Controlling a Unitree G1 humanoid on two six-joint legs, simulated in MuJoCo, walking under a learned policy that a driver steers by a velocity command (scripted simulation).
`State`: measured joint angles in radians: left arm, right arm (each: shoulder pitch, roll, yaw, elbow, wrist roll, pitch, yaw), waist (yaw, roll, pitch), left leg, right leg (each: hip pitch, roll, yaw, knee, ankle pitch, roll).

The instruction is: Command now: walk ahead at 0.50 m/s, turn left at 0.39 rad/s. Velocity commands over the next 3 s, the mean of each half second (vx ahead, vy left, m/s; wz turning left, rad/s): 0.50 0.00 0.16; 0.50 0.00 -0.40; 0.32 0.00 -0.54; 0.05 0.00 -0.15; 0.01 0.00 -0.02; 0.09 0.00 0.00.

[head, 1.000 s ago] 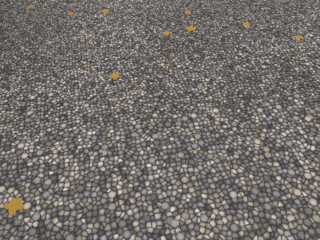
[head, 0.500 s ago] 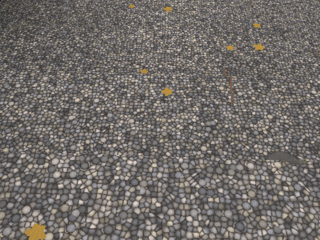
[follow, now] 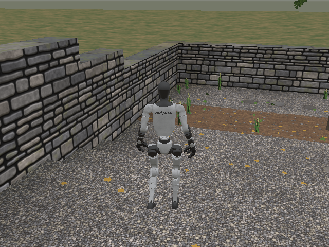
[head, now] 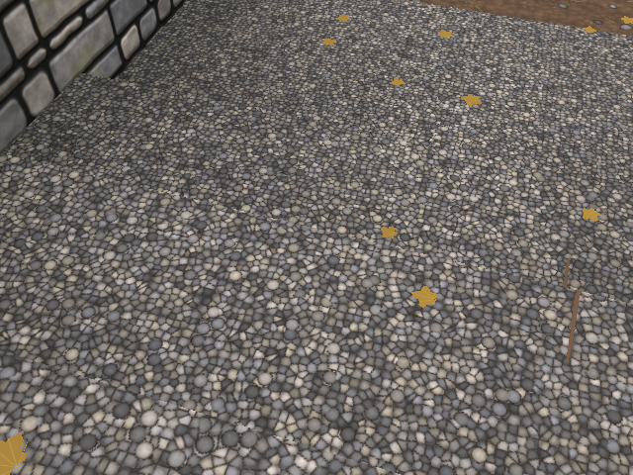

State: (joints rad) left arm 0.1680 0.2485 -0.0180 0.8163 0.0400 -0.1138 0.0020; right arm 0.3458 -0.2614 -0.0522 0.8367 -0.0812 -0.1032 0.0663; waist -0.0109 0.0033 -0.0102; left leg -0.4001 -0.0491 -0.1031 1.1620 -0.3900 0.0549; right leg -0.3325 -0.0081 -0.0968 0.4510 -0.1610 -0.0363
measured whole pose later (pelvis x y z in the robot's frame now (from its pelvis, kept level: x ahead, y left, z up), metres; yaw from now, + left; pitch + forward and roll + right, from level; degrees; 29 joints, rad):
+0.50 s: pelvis +0.26 +0.05 +0.00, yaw +4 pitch +2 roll +0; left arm 0.38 0.23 0.02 0.96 0.06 -0.11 -0.05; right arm 0.17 -0.23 -0.04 0.80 -0.04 -0.11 0.02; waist 0.02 -0.02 0.00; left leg -0.35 -0.02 0.06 0.48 -0.17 0.06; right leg -0.24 -0.05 0.01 1.00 -0.44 -0.06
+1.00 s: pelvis +0.55 +0.00 -0.09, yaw -11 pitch +1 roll +7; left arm 0.13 0.18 -0.01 0.82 0.10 -0.04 -0.09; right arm 0.63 -0.13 0.04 1.04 -0.09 -0.11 -0.04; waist -0.12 -0.08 0.00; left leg 0.14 0.00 0.32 0.66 -0.78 -0.09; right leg -0.53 -0.17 0.02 0.43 0.43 -0.06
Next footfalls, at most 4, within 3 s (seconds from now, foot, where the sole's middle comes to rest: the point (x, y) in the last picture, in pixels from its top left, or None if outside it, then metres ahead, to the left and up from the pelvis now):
0.38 left None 0.35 0.15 -0.77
1.08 right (394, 405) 0.74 -0.18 -0.96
1.42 left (336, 304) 1.05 -0.04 -0.96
1.66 right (396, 372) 0.83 -0.20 -0.96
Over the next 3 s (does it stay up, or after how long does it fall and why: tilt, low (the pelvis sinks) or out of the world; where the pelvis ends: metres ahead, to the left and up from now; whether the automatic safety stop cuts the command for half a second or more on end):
stays up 0.99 -0.11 -0.19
